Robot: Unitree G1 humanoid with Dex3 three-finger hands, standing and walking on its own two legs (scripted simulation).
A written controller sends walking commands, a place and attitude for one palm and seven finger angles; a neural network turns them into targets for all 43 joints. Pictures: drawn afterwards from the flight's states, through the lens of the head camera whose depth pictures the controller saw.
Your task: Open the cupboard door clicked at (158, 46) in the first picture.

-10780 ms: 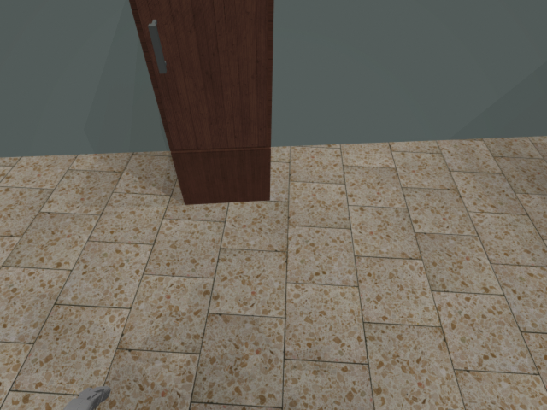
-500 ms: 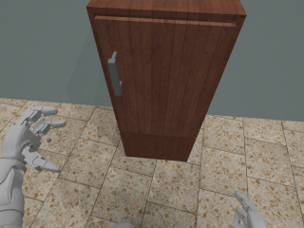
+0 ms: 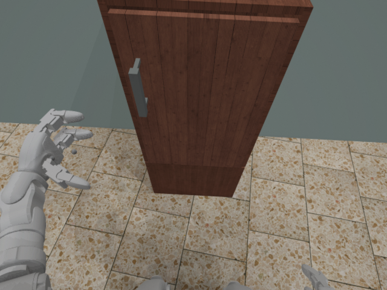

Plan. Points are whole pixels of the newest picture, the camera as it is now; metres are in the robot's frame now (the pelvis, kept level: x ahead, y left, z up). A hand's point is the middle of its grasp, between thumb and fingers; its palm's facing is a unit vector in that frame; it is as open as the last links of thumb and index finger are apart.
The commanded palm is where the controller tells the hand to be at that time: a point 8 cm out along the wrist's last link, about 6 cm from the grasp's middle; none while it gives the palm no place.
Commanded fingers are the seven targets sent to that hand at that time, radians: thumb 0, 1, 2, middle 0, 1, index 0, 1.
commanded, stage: move the hooked fingers beside the handle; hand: left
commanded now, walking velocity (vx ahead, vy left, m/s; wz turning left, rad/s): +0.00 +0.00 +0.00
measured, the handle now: (140, 89) +0.56 +0.15 +0.06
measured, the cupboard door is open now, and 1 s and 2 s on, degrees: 0 0 0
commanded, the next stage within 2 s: slide the fingers in behind the handle in 1.86 s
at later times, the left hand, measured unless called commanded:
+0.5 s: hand (96, 121) +0.44 +0.22 +0.07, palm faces -0.03 -1.00 -0.01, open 14.0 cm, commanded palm +0.42 +0.27 +0.07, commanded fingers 0.00 -0.50 0.30 -0.30 -1.20 -0.30 -1.20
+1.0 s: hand (113, 101) +0.51 +0.20 +0.07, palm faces -0.03 -1.00 -0.01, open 14.0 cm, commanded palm +0.48 +0.25 +0.06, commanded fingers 0.00 -0.50 0.30 -0.30 -1.20 -0.30 -1.20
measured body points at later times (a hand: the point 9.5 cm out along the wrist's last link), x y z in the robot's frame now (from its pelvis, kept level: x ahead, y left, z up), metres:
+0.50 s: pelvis +0.00 +0.00 -0.01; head +0.09 +0.01 +0.43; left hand +0.44 +0.28 +0.07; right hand +0.05 -0.27 -0.12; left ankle +0.01 +0.11 -0.70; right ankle +0.00 -0.12 -0.70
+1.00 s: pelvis +0.00 +0.00 -0.02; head +0.13 +0.01 +0.41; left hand +0.50 +0.26 +0.07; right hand +0.00 -0.27 -0.13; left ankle +0.01 +0.11 -0.70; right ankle +0.00 -0.12 -0.70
